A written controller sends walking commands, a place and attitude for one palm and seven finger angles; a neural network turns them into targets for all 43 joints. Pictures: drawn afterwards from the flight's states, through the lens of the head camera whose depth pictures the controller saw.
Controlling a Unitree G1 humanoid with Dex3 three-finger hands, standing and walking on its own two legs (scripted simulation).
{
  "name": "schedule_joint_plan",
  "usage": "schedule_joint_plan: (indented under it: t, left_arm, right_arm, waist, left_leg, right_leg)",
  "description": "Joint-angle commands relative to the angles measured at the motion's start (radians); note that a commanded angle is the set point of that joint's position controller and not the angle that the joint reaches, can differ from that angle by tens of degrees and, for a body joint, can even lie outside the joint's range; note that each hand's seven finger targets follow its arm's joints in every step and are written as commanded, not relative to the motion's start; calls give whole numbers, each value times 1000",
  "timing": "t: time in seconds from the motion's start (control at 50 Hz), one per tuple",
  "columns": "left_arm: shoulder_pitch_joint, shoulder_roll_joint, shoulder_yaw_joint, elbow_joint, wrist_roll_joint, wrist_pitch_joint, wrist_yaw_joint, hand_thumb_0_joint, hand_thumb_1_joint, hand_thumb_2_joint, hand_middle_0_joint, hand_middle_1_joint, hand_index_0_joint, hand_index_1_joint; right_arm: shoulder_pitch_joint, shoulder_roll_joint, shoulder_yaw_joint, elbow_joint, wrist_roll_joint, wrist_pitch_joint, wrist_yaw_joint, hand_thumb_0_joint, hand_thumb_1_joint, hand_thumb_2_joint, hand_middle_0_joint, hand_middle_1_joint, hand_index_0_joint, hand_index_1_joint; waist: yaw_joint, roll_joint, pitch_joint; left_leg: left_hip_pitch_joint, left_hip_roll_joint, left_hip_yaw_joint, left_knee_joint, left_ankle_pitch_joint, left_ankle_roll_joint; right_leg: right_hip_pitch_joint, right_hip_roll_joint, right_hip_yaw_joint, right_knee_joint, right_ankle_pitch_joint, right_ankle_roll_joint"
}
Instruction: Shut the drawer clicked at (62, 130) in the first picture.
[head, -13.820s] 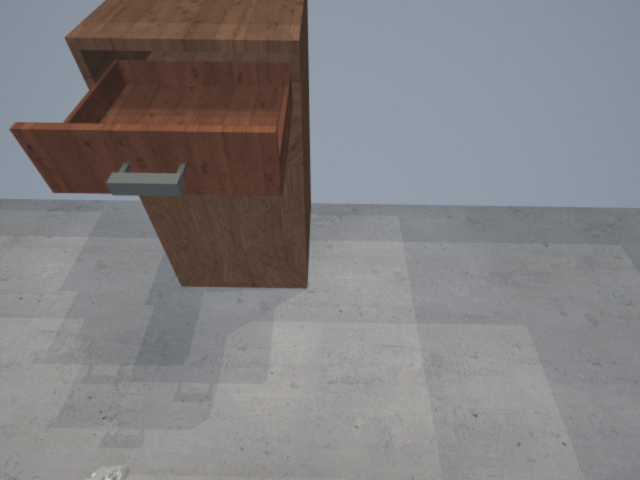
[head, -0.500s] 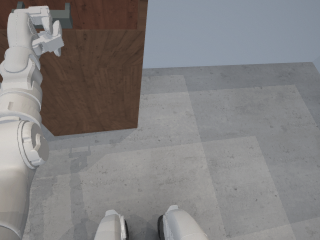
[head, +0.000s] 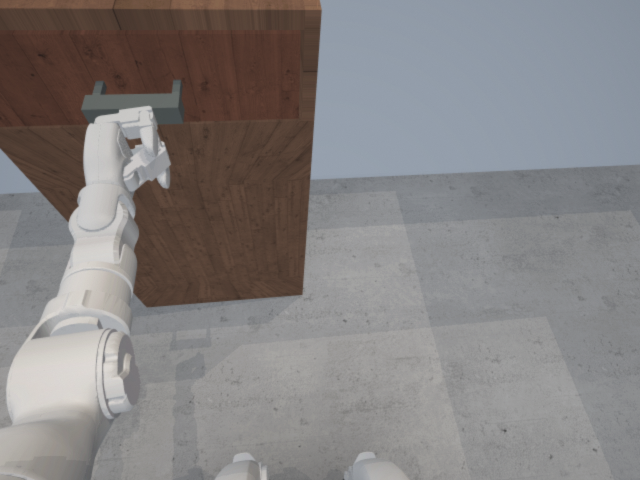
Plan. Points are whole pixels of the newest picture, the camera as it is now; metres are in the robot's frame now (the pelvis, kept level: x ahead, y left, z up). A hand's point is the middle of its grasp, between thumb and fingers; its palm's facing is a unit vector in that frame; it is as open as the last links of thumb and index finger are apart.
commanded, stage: draw the hand back to the body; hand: left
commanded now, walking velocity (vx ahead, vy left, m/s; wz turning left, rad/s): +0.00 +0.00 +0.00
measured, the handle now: (137, 98) +0.59 +0.21 +0.09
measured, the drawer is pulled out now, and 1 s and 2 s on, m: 0.00 0.00 0.00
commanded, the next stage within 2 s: step back with the hand held close in 1.40 s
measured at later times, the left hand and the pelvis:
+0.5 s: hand (111, 226) +0.36 +0.18 +0.14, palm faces +0.04 -1.00 -0.03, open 3.3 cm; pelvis +0.01 -0.02 +0.03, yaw +2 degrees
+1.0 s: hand out of the picture +0.24 +0.21 +0.19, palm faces +0.34 -0.89 -0.31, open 3.3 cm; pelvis +0.01 -0.02 +0.05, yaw +1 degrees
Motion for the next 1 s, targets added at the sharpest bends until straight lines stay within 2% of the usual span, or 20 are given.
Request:
schedule_joint_plan:
  t: [0.0,0.06,0.1,0.14,0.16,0.24,0.26,0.3,0.32,0.44,0.5,0.52,0.54,0.58,0.62,0.66,0.72,0.76,0.92,0.98]
  left_arm:
    - [-472,151,-18,-258,-20,-77,-5,0,900,900,-1400,-1600,-1400,-1600]
    - [-259,186,25,-368,-39,-58,-15,0,900,900,-1400,-1600,-1400,-1600]
    - [-112,183,39,-459,-64,-30,-23,0,900,900,-1400,-1600,-1400,-1600]
    - [-27,174,34,-503,-88,15,-33,0,900,900,-1400,-1600,-1400,-1600]
    - [1,181,34,-535,-95,30,-40,0,900,900,-1400,-1600,-1400,-1600]
    - [59,164,18,-731,-129,51,-55,0,900,900,-1400,-1600,-1400,-1600]
    - [73,140,-8,-774,-134,52,-63,0,900,900,-1400,-1600,-1400,-1600]
    - [129,95,-40,-813,-150,63,-76,0,900,900,-1400,-1600,-1400,-1600]
    - [163,97,-37,-827,-158,72,-83,0,900,900,-1400,-1600,-1400,-1600]
    - [300,103,-26,-893,-193,159,-121,0,900,900,-1400,-1600,-1400,-1600]
    - [311,112,-23,-956,-201,180,-131,0,900,900,-1400,-1600,-1400,-1600]
    - [355,171,-59,-1058,-89,173,-17,0,900,900,-1400,-1600,-1400,-1600]
    - [411,109,-82,-1062,-75,186,43,0,900,900,-1400,-1600,-1400,-1600]
    - [472,82,-114,-1098,-49,208,108,0,900,900,-1400,-1600,-1400,-1600]
    - [532,106,-83,-1141,-31,218,149,0,900,900,-1400,-1600,-1400,-1600]
    - [557,124,-68,-1193,-17,222,169,0,900,900,-1400,-1600,-1400,-1600]
    - [629,88,-87,-1279,-10,226,185,0,900,900,-1400,-1600,-1400,-1600]
    - [689,104,-68,-1307,-5,229,191,0,900,900,-1400,-1600,-1400,-1600]
    - [943,81,-41,-1507,-2,219,198,0,900,900,-1400,-1600,-1400,-1600]
    - [1045,83,-24,-1571,-2,216,199,0,900,900,-1400,-1600,-1400,-1600]
  right_arm:
    - [144,-164,-70,-26,5,-12,-8,0,-900,-900,200,300,200,300]
    - [118,-166,-74,-72,15,-11,-5,0,-900,-900,200,300,200,300]
    - [87,-154,-73,-104,27,-13,-3,0,-900,-900,200,300,200,300]
    - [55,-151,-69,-128,39,-12,-10,0,-900,-900,200,300,200,300]
    - [42,-155,-66,-140,43,-14,-15,0,-900,-900,200,300,200,300]
    - [-22,-142,-63,-162,55,-34,-34,0,-900,-900,200,300,200,300]
    - [-38,-138,-59,-168,57,-42,-37,0,-900,-900,200,300,200,300]
    - [-64,-130,-56,-162,60,-59,-41,0,-900,-900,200,300,200,300]
    - [-74,-134,-57,-160,61,-66,-45,0,-900,-900,200,300,200,300]
    - [-169,-137,-43,-184,74,-101,-65,0,-900,-900,200,300,200,300]
    - [-216,-131,-30,-199,77,-119,-76,0,-900,-900,200,300,200,300]
    - [-288,-111,-34,-202,71,-115,-88,0,-900,-900,200,300,200,300]
    - [-290,-106,-30,-201,66,-117,-97,0,-900,-900,200,300,200,300]
    - [-307,-103,-22,-186,62,-118,-104,0,-900,-900,200,300,200,300]
    - [-320,-102,-19,-178,57,-117,-110,0,-900,-900,200,300,200,300]
    - [-332,-103,-17,-173,49,-118,-114,0,-900,-900,200,300,200,300]
    - [-351,-89,-12,-171,42,-125,-114,0,-900,-900,200,300,200,300]
    - [-359,-95,-12,-167,35,-130,-115,0,-900,-900,200,300,200,300]
    - [-372,-78,-15,-175,20,-147,-102,0,-900,-900,200,300,200,300]
    - [-372,-77,-19,-178,16,-156,-99,0,-900,-900,200,300,200,300]
  waist:
    - [-25,97,-442]
    - [49,112,-538]
    - [80,66,-527]
    - [78,-36,-443]
    - [81,-42,-422]
    - [87,-3,-375]
    - [84,40,-362]
    - [82,46,-334]
    - [85,10,-327]
    - [107,-35,-219]
    - [117,-18,-186]
    - [166,-10,-147]
    - [147,-25,-116]
    - [153,-10,-74]
    - [162,-33,-80]
    - [166,-46,-76]
    - [167,1,-49]
    - [177,-30,-28]
    - [192,30,4]
    - [197,-4,28]
  left_leg:
    - [504,-11,-84,-49,606,-10]
    - [544,-17,-74,-68,709,-9]
    - [527,-21,-55,-90,731,-2]
    - [440,-31,-25,-127,642,11]
    - [431,-36,-18,-138,619,15]
    - [482,-39,-9,-182,578,16]
    - [509,-42,-7,-185,583,17]
    - [548,-38,-14,-200,580,16]
    - [550,-38,-19,-208,567,16]
    - [528,-51,-21,-269,407,17]
    - [540,-54,-27,-297,361,16]
    - [587,-54,-11,-341,338,12]
    - [605,-51,-12,-368,311,11]
    - [633,-45,-17,-407,301,11]
    - [668,-42,-18,-439,327,12]
    - [704,-44,-16,-464,341,16]
    - [749,-42,-11,-497,367,11]
    - [765,-43,-9,-511,380,14]
    - [804,-38,-14,-543,437,4]
    - [801,-34,-17,-543,448,5]
  right_leg:
    - [56,47,-7,-67,470,-19]
    - [179,43,-2,-67,556,-24]
    - [276,38,4,-90,637,-20]
    - [369,33,9,-119,694,-12]
    - [395,31,13,-125,711,-12]
    - [433,25,16,-166,704,-11]
    - [429,24,19,-173,698,-13]
    - [411,24,14,-192,677,-11]
    - [423,23,11,-199,672,-10]
    - [445,9,9,-255,565,-10]
    - [456,4,13,-276,503,-14]
    - [467,-22,53,-342,445,-19]
    - [464,-23,47,-368,406,-15]
    - [490,-22,46,-396,376,-18]
    - [537,-21,41,-415,395,-18]
    - [559,-16,42,-446,400,-16]
    - [592,-20,36,-469,413,-19]
    - [600,-13,35,-495,421,-17]
    - [651,-17,25,-516,446,-22]
    - [648,-15,23,-520,448,-20]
